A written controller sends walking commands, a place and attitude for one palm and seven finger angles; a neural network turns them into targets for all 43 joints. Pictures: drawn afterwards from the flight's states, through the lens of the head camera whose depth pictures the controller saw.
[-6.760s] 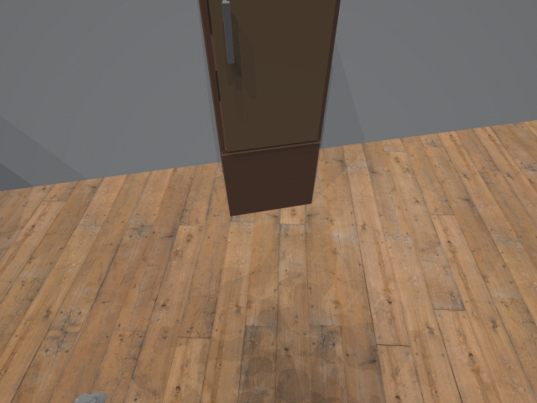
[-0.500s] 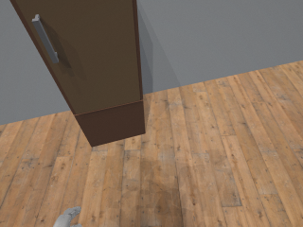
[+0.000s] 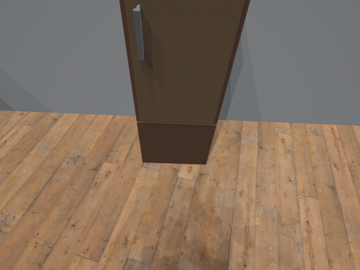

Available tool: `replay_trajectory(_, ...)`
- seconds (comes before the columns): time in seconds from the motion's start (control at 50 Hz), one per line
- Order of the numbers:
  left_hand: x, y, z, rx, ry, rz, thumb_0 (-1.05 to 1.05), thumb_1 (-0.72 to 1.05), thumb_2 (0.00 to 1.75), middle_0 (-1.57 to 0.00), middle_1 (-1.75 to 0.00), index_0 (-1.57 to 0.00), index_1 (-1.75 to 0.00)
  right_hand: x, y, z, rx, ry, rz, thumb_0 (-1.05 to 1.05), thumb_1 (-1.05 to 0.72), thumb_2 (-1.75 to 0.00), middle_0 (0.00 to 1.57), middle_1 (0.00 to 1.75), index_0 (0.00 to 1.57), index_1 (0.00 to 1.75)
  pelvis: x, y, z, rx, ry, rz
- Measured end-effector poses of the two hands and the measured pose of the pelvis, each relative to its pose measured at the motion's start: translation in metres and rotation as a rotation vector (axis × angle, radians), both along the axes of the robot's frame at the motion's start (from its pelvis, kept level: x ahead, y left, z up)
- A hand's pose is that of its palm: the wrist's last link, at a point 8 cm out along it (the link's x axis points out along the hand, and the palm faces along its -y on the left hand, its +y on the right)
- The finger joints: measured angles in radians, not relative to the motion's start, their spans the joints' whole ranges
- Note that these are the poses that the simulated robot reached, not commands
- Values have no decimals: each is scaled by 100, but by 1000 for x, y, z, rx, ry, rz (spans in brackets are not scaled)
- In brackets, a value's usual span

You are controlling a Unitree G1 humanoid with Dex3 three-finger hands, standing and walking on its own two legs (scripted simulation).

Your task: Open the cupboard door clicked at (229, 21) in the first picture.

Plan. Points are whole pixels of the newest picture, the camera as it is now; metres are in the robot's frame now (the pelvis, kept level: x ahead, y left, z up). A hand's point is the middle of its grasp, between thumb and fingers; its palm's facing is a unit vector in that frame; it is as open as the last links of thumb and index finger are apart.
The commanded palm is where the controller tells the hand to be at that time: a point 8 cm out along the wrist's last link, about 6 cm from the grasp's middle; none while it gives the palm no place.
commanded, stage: take the last steps up to it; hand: left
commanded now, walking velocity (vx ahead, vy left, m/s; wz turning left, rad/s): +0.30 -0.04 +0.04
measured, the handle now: (139, 33) +0.79 +0.22 +0.12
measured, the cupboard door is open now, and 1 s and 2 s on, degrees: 0 0 0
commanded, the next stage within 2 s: come to a stop and stand still in 0.74 s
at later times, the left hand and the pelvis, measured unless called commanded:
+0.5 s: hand (127, 247) +0.19 +0.15 -0.16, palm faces +0.00 -0.98 -0.20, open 7.4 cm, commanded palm none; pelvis +0.11 -0.03 +0.00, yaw +1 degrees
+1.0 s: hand (132, 254) +0.18 +0.14 -0.18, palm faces +0.11 -0.99 -0.12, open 7.4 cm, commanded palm none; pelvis +0.25 -0.01 +0.00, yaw +0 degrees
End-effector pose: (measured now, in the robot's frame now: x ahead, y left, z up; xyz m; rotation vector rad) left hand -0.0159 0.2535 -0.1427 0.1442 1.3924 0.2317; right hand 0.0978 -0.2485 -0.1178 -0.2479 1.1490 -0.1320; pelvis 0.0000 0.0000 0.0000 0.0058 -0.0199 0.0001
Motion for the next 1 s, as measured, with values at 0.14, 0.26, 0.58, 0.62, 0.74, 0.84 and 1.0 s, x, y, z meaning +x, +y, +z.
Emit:
replay_trajectory(0.14, 3, 12, 9, -40, 26, -3, 1, 91, 90, -20, -30, -20, -29, -13, 31, 13, 13, 2, -22, 0, -92, -90, 20, 30, 21, 30, 16, 14, 16, -23, -9, 12)
replay_trajectory(0.26, 45, 2, 14, -60, -24, -20, 1, 91, 90, -20, -30, -20, -29, -50, 29, 5, 23, 131, -84, 0, -93, -90, 20, 30, 21, 30, 38, 15, 19, -10, -5, 18)
replay_trajectory(0.58, 212, -67, 19, -26, -234, -86, 0, 90, 90, -20, -30, -20, -30, -49, -12, -27, 109, 406, -181, 1, -91, -90, 20, 30, 20, 30, 132, -42, 3, -8, -11, 27)
replay_trajectory(0.62, 210, -67, 22, -8, -214, -52, 0, 93, 90, -21, -30, -20, -30, -15, -19, -24, 102, 346, -161, 1, -91, -90, 20, 30, 20, 30, 144, -44, 8, -13, -8, 33)
replay_trajectory(0.74, 196, -73, 19, -36, -99, -21, 0, 93, 90, -20, -30, -20, -30, 95, -22, -14, 93, 151, -101, 1, -91, -90, 19, 29, 20, 30, 179, -43, 15, -23, -2, 39)
replay_trajectory(0.84, 184, -75, 7, -95, -2, 34, 0, 92, 90, -20, -30, -20, -30, 173, -14, -5, 60, 53, -39, 1, -93, -90, 19, 29, 20, 30, 210, -30, 12, -37, -8, 40)
replay_trajectory(1.0, 193, -62, -13, -136, 138, 62, 1, 91, 90, -20, -30, -20, -30, 243, 27, -3, 32, -9, 10, 1, -92, -90, 19, 29, 20, 30, 250, -5, 2, -16, -18, 6)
